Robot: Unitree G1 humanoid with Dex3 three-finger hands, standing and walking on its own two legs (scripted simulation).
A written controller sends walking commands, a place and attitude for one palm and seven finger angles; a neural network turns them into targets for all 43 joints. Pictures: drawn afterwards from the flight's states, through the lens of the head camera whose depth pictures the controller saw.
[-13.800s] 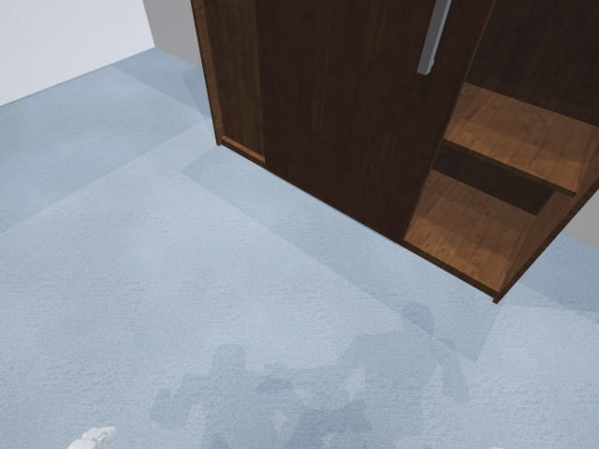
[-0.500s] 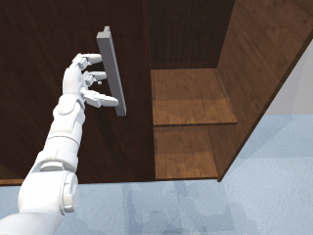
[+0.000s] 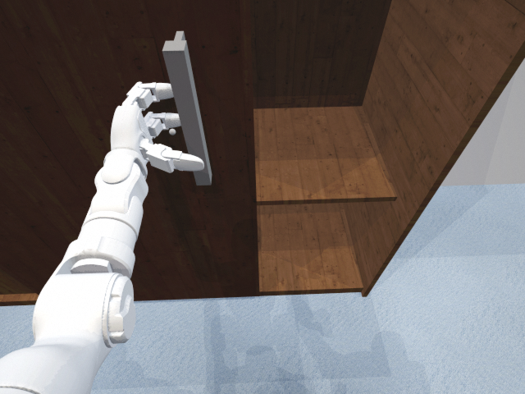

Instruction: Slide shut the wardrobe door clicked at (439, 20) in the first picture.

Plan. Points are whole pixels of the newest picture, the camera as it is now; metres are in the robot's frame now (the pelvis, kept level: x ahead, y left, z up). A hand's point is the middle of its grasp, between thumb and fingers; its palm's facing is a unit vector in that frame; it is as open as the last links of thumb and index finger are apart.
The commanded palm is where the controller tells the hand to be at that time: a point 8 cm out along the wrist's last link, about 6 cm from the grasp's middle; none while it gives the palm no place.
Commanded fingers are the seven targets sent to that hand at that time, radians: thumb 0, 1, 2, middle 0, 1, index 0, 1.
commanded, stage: slide the fingers in behind the handle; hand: left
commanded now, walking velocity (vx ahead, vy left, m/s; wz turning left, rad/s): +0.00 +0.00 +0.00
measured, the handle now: (193, 117) +0.52 +0.10 +0.15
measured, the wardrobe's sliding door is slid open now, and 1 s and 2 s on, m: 0.40 0.40 0.40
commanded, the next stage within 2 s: grip the handle and tug to test in 1.40 s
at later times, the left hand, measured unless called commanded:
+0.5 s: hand (176, 133) +0.47 +0.12 +0.15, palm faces +0.03 -1.00 +0.01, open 14.0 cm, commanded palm +0.44 +0.15 +0.15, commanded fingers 0.00 -0.50 0.30 -0.30 -1.20 -0.30 -1.20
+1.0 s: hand (196, 132) +0.47 +0.09 +0.16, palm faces +0.01 -1.00 +0.01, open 14.0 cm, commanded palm +0.44 +0.14 +0.15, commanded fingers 0.00 -0.50 0.30 -0.30 -1.20 -0.30 -1.20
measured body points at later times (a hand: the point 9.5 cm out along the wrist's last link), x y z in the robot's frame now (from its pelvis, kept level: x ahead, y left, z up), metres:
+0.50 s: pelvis +0.01 +0.00 +0.00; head +0.04 -0.01 +0.45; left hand +0.46 +0.17 +0.16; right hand +0.08 -0.26 -0.12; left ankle +0.04 +0.11 -0.73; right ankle -0.02 -0.11 -0.73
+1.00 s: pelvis +0.01 -0.01 +0.00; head +0.04 -0.02 +0.45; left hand +0.46 +0.14 +0.16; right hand +0.08 -0.26 -0.12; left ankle +0.04 +0.11 -0.73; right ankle -0.02 -0.11 -0.73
